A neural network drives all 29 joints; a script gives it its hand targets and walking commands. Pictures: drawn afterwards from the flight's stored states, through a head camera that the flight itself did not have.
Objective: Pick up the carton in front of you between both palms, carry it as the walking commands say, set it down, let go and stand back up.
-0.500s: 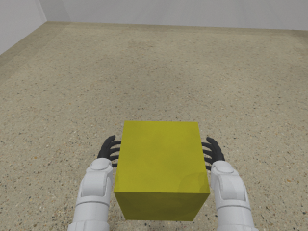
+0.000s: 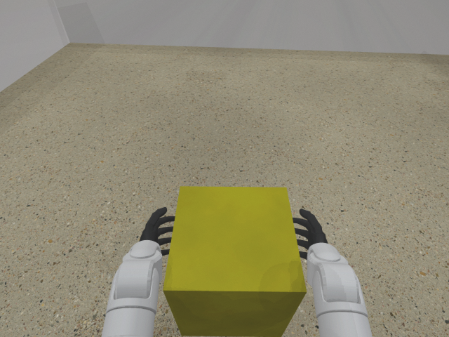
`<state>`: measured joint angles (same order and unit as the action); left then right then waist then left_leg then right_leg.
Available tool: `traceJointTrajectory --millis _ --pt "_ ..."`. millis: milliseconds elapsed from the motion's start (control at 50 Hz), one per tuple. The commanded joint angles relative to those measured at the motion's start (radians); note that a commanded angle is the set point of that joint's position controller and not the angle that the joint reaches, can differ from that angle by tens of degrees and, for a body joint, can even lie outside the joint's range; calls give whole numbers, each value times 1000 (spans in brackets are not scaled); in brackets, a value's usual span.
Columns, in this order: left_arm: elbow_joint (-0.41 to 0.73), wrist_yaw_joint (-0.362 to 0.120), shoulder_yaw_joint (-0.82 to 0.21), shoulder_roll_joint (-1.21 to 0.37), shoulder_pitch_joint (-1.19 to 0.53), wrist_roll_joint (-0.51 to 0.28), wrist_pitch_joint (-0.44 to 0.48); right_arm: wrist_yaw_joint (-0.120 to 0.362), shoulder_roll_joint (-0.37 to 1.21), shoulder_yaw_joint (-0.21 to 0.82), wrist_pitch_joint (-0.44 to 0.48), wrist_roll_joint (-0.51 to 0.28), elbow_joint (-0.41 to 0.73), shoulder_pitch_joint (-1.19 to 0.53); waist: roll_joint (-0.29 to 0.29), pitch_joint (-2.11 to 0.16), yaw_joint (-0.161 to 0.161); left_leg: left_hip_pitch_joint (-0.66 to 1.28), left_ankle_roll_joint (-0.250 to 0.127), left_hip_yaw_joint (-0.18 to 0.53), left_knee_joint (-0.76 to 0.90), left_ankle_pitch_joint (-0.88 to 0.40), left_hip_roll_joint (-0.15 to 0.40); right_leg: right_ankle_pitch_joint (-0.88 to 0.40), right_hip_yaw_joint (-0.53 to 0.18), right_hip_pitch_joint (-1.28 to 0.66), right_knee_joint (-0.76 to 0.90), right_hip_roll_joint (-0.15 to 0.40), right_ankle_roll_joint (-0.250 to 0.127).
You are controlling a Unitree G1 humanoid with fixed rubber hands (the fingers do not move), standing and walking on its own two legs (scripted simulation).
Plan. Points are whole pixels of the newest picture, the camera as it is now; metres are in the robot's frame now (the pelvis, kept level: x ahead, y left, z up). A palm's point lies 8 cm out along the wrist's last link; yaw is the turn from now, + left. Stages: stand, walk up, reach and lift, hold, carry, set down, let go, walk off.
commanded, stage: carry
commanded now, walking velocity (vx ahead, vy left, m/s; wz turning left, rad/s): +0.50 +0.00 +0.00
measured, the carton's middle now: (232, 264) +0.29 +0.00 -0.05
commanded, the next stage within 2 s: none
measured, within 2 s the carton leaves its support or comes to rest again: neither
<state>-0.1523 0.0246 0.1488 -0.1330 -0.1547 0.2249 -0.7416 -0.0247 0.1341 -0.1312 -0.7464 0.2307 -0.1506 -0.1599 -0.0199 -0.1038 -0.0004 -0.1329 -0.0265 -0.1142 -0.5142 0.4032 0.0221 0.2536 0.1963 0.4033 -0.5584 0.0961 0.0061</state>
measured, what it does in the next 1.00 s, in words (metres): walks ahead: left foot, then right foot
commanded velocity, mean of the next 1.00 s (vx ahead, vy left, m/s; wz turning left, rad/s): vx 0.23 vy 0.00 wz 0.00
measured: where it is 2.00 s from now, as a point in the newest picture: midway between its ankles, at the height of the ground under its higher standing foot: (224, 336)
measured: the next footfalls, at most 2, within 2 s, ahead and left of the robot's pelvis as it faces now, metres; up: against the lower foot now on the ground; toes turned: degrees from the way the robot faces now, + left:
left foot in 0.48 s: +0.33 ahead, +0.13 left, +0.00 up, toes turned +1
right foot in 0.82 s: +0.45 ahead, -0.10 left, +0.00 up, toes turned +8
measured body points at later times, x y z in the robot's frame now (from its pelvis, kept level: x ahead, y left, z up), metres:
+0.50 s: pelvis +0.18 +0.02 +0.00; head +0.17 +0.03 +0.45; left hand +0.47 +0.17 +0.03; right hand +0.47 -0.13 +0.04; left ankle +0.24 +0.12 -0.73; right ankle +0.08 -0.12 -0.73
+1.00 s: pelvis +0.38 +0.01 +0.01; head +0.39 +0.00 +0.46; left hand +0.68 +0.15 +0.03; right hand +0.67 -0.15 +0.02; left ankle +0.29 +0.13 -0.73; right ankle +0.41 -0.08 -0.73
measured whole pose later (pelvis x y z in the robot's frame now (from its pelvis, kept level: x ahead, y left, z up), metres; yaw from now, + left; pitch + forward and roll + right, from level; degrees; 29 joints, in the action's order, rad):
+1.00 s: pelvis +0.38 +0.01 +0.01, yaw +0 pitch +4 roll -1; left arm -0.07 0.03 0.12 -0.13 -0.15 0.20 -0.73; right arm -0.03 0.13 -0.12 -0.75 0.21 -0.04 -0.14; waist -0.04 -0.06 0.00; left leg -0.14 0.03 -0.14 -0.44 0.34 0.09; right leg 0.18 0.22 0.33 -0.45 0.03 -0.05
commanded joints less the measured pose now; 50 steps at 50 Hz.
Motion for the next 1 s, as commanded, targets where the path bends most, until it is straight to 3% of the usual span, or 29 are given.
traceJointTrajectory --millis 0,40,80,100,120,140,160,200,220,280,360,440,460,480,500,520,540,560,600,640,720,760,800,820,840,880,920,960,980 --pt "107 -224 -567 -875 -571 -254 59 214 885 538 58 -245 97 -524 -121 11 -17 -50 -116 314 392 229 282 95 -8 67 -66 -4 19" --pt "104 -223 -569 -882 -567 -263 60 211 886 545 60 -247 104 -519 -113 -32 -14 81 -112 236 300 -84 251 84 12 67 15 -26 8" --pt "81 -222 -558 -886 -525 -262 59 206 882 548 56 -243 97 -487 -66 -145 0 36 -59 93 130 -301 176 -2 33 -211 149 -54 -14" --pt "66 -220 -547 -888 -498 -255 58 206 876 553 52 -240 95 -471 8 -224 11 -81 -15 16 2 -341 128 15 -72 -413 175 9 -53" --pt "44 -218 -525 -876 -442 -241 53 208 870 558 46 -242 107 -475 193 -283 27 -254 29 -51 -209 -209 65 13 -350 -572 252 176 -131" --pt "32 -218 -515 -865 -402 -227 50 211 867 567 41 -247 111 -474 311 -255 39 -493 30 -34 -337 76 -1 -48 -568 -688 314 298 -219" --pt "48 -217 -517 -866 -405 -230 49 214 859 563 41 -248 104 -461 230 -227 36 -562 11 41 -444 175 35 -108 -606 -664 333 348 -254" --pt "112 -213 -553 -879 -433 -248 52 216 880 576 50 -264 115 -453 80 -233 27 -569 -6 86 -438 141 87 -59 -500 -595 348 340 -226" --pt "153 -211 -584 -883 -456 -265 55 214 884 584 56 -274 135 -455 69 -225 23 -528 -2 75 -351 93 94 1 -424 -542 382 315 -190" --pt "216 -206 -637 -870 -492 -298 58 200 874 613 59 -285 186 -450 128 -219 18 -390 18 4 -165 -60 62 48 -251 -437 427 233 -143" --pt "197 -195 -609 -816 -438 -268 49 188 811 576 51 -251 185 -406 167 -196 21 -286 24 -66 -2 -194 46 64 -155 -380 419 201 -119" --pt "151 -186 -559 -789 -408 -226 40 190 777 522 47 -230 137 -394 119 -178 5 -19 36 -137 128 -209 32 196 -57 -234 250 135 -66" --pt "131 -184 -550 -791 -398 -218 37 190 772 506 46 -224 109 -388 49 -185 -7 104 23 -63 157 -139 86 172 1 -138 100 97 -35" --pt "116 -184 -543 -794 -411 -212 33 192 769 487 46 -211 85 -368 -157 -181 -22 210 -48 257 273 4 273 134 44 52 -149 9 20" --pt "97 -186 -534 -789 -422 -204 33 197 771 470 52 -206 52 -360 -307 -159 -30 309 -168 506 319 -107 408 273 -1 251 -334 -53 31" --pt "100 -189 -550 -808 -416 -206 40 201 794 471 62 -217 49 -371 -226 -154 -20 322 -208 496 287 -391 445 313 -100 312 -454 -13 16" --pt "109 -196 -555 -829 -420 -218 52 205 824 482 73 -225 54 -375 -139 -185 -18 317 -198 401 250 -642 426 307 -128 302 -488 9 7" --pt "111 -203 -569 -853 -427 -230 66 209 845 503 85 -239 76 -393 -81 -225 -19 336 -163 310 238 -733 397 264 -137 289 -457 24 -1" --pt "131 -205 -600 -891 -438 -253 90 217 877 556 107 -272 120 -437 -78 -246 -15 320 -96 159 239 -823 335 168 -110 226 -312 12 -3" --pt "180 -198 -640 -907 -432 -272 103 222 894 603 120 -295 162 -453 -113 -272 -11 294 -74 57 219 -880 292 82 -78 146 -209 -21 -3" --pt "289 -180 -703 -865 -432 -303 74 210 860 650 94 -315 248 -410 -167 -271 -14 235 -57 -59 174 -869 245 -114 -23 11 9 -52 -8" --pt "288 -176 -692 -821 -397 -295 46 197 811 630 66 -293 255 -364 -140 -267 -6 198 -25 -104 90 -790 209 -301 10 -97 167 -58 -7" --pt "259 -177 -660 -778 -363 -280 22 184 759 600 40 -262 248 -327 -73 -273 4 37 39 -105 -9 -605 181 -548 -40 -332 225 14 -12" --pt "240 -179 -623 -747 -353 -261 11 178 740 582 26 -248 248 -323 54 -317 1 -78 74 -106 -93 -359 122 -935 -160 -479 125 136 -45" --pt "212 -181 -594 -746 -315 -245 6 176 742 586 13 -241 226 -308 163 -365 14 -168 85 -36 -96 -120 97 -1066 -242 -606 89 221 -135" --pt "145 -183 -542 -749 -276 -229 16 179 732 571 10 -237 208 -314 229 -331 17 -214 85 -3 -51 126 72 -1006 -282 -601 144 232 -173" --pt "136 -188 -535 -780 -294 -230 35 183 761 581 30 -248 202 -345 162 -330 2 -127 76 -11 136 -62 75 -934 -193 -550 118 170 -117" --pt "166 -193 -566 -813 -338 -248 53 189 806 600 45 -261 213 -375 128 -342 4 -8 67 -1 161 -271 109 -718 -138 -435 104 123 -64" --pt "200 -194 -586 -826 -383 -258 57 190 814 605 50 -264 222 -402 38 -325 7 0 66 12 93 -461 145 -680 -103 -401 75 100 -54"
